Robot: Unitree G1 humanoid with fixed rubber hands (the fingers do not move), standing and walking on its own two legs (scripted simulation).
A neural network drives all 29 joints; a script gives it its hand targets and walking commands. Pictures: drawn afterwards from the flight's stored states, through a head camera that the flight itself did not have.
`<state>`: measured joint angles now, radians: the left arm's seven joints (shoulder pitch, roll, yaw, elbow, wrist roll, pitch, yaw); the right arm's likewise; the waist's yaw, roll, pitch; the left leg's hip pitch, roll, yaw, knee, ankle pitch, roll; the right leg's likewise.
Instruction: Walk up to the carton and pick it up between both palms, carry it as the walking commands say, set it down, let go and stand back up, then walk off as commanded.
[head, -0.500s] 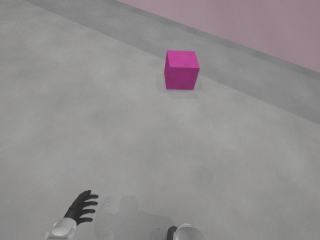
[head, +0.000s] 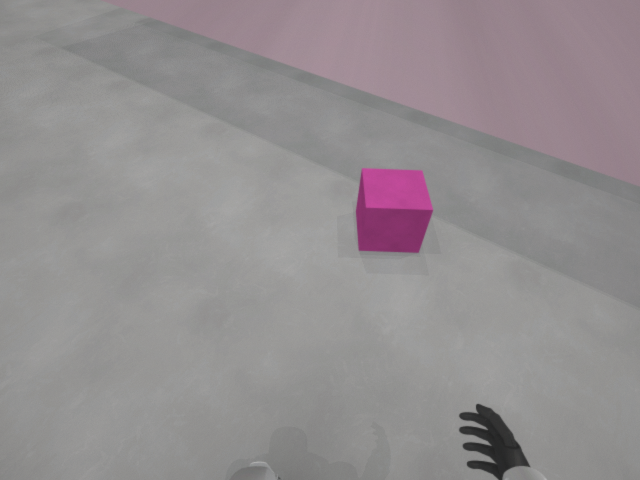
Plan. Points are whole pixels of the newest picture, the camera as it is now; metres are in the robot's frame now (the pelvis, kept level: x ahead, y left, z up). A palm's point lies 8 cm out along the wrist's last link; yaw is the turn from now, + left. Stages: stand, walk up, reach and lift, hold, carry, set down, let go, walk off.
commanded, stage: walk up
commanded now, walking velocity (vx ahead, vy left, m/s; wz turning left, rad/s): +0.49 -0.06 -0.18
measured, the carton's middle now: (390, 210) +1.30 -0.16 -0.65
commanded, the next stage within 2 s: none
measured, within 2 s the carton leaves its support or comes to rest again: neither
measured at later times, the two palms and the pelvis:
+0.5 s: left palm (255, 308) +0.42 +0.17 -0.12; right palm out of the picture +0.11 -0.26 -0.11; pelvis +0.24 -0.04 +0.00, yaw -3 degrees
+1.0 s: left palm (245, 337) +0.36 +0.17 -0.12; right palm (489, 235) +0.65 -0.28 -0.11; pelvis +0.48 -0.06 +0.00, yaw -2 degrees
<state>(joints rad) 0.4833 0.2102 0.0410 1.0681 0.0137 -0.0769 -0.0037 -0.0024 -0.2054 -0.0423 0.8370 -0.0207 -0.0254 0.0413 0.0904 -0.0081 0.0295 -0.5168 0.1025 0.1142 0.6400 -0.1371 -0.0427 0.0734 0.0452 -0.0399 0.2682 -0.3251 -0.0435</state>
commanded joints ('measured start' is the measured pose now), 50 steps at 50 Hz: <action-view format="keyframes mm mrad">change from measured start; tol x32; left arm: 1 14 167 27 -25 -8 -6 11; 24 -481 58 2 -202 5 49 -83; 29 10 295 83 -53 45 -4 -17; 50 41 144 23 9 0 -12 9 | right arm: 1 44 -84 -20 -20 6 -24 -13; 4 558 -311 -110 133 -27 -37 -67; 50 8 -65 -2 5 -4 -13 10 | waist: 1 -79 -90 40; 25 -128 267 55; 29 31 -399 -237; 32 -49 -39 -56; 50 -67 -192 77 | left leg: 1 200 -51 53 -91 -62 21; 5 778 512 -744 -382 -80 179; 10 241 239 -245 -479 -195 127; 24 416 237 -56 -454 93 117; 31 -181 37 -140 652 -320 47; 50 158 -20 57 -57 -28 9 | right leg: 1 -131 -240 127 44 612 -96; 6 -717 -109 158 1031 -105 16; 26 -296 -112 -102 222 170 25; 29 163 -492 522 -3 -107 -88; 50 -187 -297 -25 -69 310 -71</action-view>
